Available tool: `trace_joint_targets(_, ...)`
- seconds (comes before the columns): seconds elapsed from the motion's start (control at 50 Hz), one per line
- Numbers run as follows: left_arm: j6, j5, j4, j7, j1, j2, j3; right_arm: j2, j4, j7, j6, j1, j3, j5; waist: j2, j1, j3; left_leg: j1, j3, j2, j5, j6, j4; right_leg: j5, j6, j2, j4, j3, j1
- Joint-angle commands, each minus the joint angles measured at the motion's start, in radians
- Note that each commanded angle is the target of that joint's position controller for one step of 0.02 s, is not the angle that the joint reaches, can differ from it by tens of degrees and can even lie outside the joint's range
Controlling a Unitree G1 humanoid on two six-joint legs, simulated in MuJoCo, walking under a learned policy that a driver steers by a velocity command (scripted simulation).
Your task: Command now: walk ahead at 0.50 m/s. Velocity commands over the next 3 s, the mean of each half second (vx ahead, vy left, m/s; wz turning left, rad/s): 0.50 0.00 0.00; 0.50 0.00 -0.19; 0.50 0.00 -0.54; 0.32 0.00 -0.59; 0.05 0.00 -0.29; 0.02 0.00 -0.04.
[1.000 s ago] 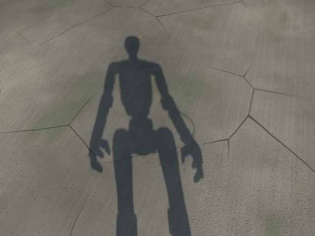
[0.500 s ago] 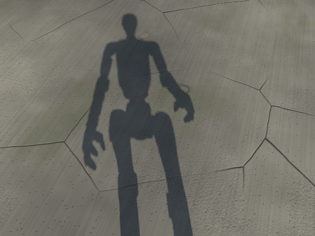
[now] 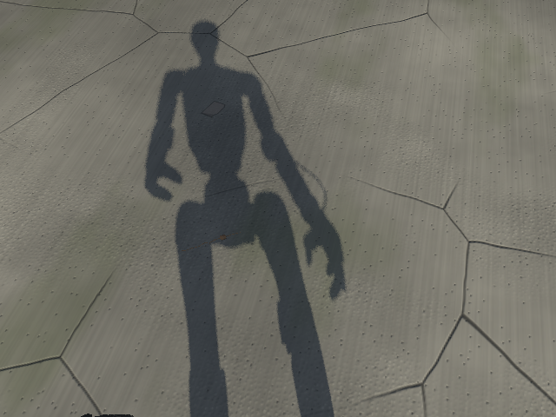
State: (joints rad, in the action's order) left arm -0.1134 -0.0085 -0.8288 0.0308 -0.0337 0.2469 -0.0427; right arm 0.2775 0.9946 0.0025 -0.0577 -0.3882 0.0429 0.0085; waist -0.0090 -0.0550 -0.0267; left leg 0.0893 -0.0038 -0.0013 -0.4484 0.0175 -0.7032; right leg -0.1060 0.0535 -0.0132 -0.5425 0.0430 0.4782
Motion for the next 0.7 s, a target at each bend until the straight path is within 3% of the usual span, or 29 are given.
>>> trace_joint_targets(0.02,0.007,-0.001,-0.053,-0.011,-0.370,0.191,-0.053,0.127,-0.094,-0.012,-0.063,0.015,0.014,0.033,0.183,0.168,0.277,0.684,-0.120,-0.006,-0.081,0.037,-0.631,-0.176,0.234,-0.360,0.237,-0.640,-0.809)
trace_joint_targets(0.04,0.008,0.001,-0.029,-0.013,-0.280,0.157,-0.042,0.135,-0.112,-0.011,-0.070,0.079,0.015,0.041,0.126,0.139,0.179,0.682,-0.086,-0.064,0.015,0.047,-0.603,-0.115,0.199,-0.321,0.258,-0.497,-0.662)
trace_joint_targets(0.06,0.008,0.005,-0.019,-0.009,-0.215,0.125,-0.031,0.125,-0.115,-0.005,-0.068,0.114,0.018,0.027,0.070,0.111,0.102,0.649,-0.064,-0.102,0.089,0.041,-0.533,-0.044,0.183,-0.278,0.299,-0.399,-0.523)
trace_joint_targets(0.1,0.003,0.017,-0.019,-0.003,-0.169,0.095,-0.022,0.089,-0.108,-0.002,-0.042,0.089,0.023,0.011,0.095,0.055,0.055,0.534,-0.067,-0.144,0.169,0.029,-0.447,0.019,0.165,-0.225,0.368,-0.297,-0.364)
trace_joint_targets(0.14,-0.004,0.013,-0.035,-0.003,-0.186,0.119,-0.029,0.054,-0.109,0.000,-0.022,0.081,0.018,0.006,0.082,0.034,0.034,0.522,-0.054,-0.151,0.206,0.010,-0.396,0.101,0.183,-0.214,0.406,-0.235,-0.309)
trace_joint_targets(0.2,-0.003,0.010,-0.060,-0.019,-0.230,0.147,-0.037,0.056,-0.147,0.003,-0.017,0.181,0.020,-0.004,0.060,0.049,-0.001,0.595,-0.045,-0.153,0.343,-0.017,-0.229,0.170,0.184,-0.203,0.433,-0.171,-0.321)
trace_joint_targets(0.28,0.006,0.000,-0.084,-0.034,-0.287,0.160,-0.037,0.030,-0.187,-0.010,-0.028,0.331,0.009,0.000,0.064,0.094,-0.029,0.538,-0.001,-0.111,0.541,-0.018,0.039,0.138,0.147,-0.162,0.449,-0.091,-0.327)
trace_joint_targets(0.34,0.016,-0.010,-0.117,-0.037,-0.347,0.169,-0.042,0.034,-0.215,-0.022,-0.032,0.413,0.005,0.008,0.064,0.120,-0.051,0.546,-0.003,-0.093,0.550,-0.007,0.129,0.111,0.143,-0.197,0.428,-0.096,-0.415)
trace_joint_targets(0.4,0.033,-0.014,-0.134,-0.043,-0.359,0.177,-0.049,0.057,-0.240,-0.039,-0.039,0.444,0.010,0.009,0.067,0.107,-0.055,0.562,-0.018,-0.088,0.465,0.029,0.180,0.162,0.124,-0.250,0.366,-0.112,-0.529)
trace_joint_targets(0.44,0.044,-0.013,-0.131,-0.045,-0.338,0.191,-0.055,0.086,-0.232,-0.044,-0.044,0.390,0.021,0.010,0.086,0.066,-0.017,0.460,0.007,-0.058,0.389,0.054,0.195,0.320,0.104,-0.257,0.288,-0.109,-0.562)
trace_joint_targets(0.46,0.051,-0.011,-0.127,-0.046,-0.317,0.192,-0.055,0.110,-0.206,-0.042,-0.045,0.297,0.037,0.009,0.089,0.011,0.040,0.323,0.041,-0.023,0.377,0.074,0.213,0.478,0.086,-0.228,0.172,-0.081,-0.551)
trace_joint_targets(0.48,0.057,-0.003,-0.120,-0.046,-0.319,0.165,-0.044,0.158,-0.153,-0.035,-0.043,0.129,0.063,0.007,0.066,-0.058,0.147,0.083,0.042,-0.019,0.392,0.103,0.200,0.508,0.057,-0.170,-0.031,-0.042,-0.471)
trace_joint_targets(0.5,0.056,0.021,-0.094,-0.048,-0.351,0.120,-0.023,0.238,-0.121,-0.025,-0.038,-0.042,0.083,-0.004,-0.090,-0.093,0.299,-0.216,-0.207,-0.221,0.399,0.168,0.184,0.181,0.021,-0.093,-0.371,0.008,-0.252)
trace_joint_targets(0.52,0.031,0.007,-0.100,-0.035,-0.477,-0.007,0.009,0.275,-0.103,-0.035,-0.036,-0.062,0.087,-0.006,-0.346,-0.015,0.396,-0.480,-0.690,-0.393,0.167,0.325,0.350,-0.462,-0.029,0.090,-0.665,-0.061,0.122)
trace_joint_targets(0.54,0.008,-0.019,-0.106,-0.031,-0.398,0.117,-0.016,0.175,-0.116,-0.036,-0.040,-0.025,0.060,0.006,-0.204,-0.050,0.324,-0.431,-0.692,-0.364,0.051,0.284,0.407,-0.477,-0.011,0.030,-0.770,-0.172,0.233)
trace_joint_targets(0.56,-0.007,-0.039,-0.076,-0.028,-0.300,0.161,-0.028,0.135,-0.133,-0.032,-0.044,0.057,0.048,0.005,-0.147,-0.039,0.192,-0.303,-0.539,-0.335,0.101,0.239,0.420,-0.379,0.008,-0.019,-0.769,-0.150,0.284)
trace_joint_targets(0.58,-0.010,-0.034,-0.068,-0.035,-0.254,0.153,-0.028,0.120,-0.148,-0.032,-0.047,0.131,0.042,-0.003,-0.054,-0.008,0.128,-0.165,-0.432,-0.302,0.218,0.219,0.442,-0.280,0.007,-0.074,-0.723,-0.125,0.241)
trace_joint_targets(0.6,-0.003,-0.015,-0.066,-0.042,-0.227,0.146,-0.035,0.089,-0.153,-0.035,-0.049,0.175,0.034,-0.012,-0.024,0.017,0.072,-0.053,-0.345,-0.262,0.316,0.205,0.472,-0.221,0.004,-0.104,-0.664,-0.117,0.202)
trace_joint_targets(0.62,0.008,-0.012,-0.067,-0.041,-0.254,0.127,-0.036,0.083,-0.149,-0.035,-0.052,0.188,0.030,-0.023,-0.070,0.050,0.074,0.008,-0.302,-0.252,0.369,0.208,0.497,-0.184,0.000,-0.128,-0.634,-0.126,0.138)
trace_joint_targets(0.66,0.028,-0.009,-0.072,-0.042,-0.273,0.092,-0.033,0.078,-0.133,-0.036,-0.058,0.172,0.030,-0.015,-0.068,0.068,0.059,0.057,-0.234,-0.231,0.432,0.219,0.540,-0.163,-0.014,-0.140,-0.573,-0.117,0.107)
trace_joint_targets(0.7,0.042,-0.010,-0.060,-0.043,-0.231,0.085,-0.033,0.104,-0.118,-0.024,-0.061,0.153,0.038,-0.017,-0.047,0.066,0.027,0.058,-0.167,-0.232,0.478,0.219,0.573,-0.092,-0.029,-0.146,-0.505,-0.114,0.169)
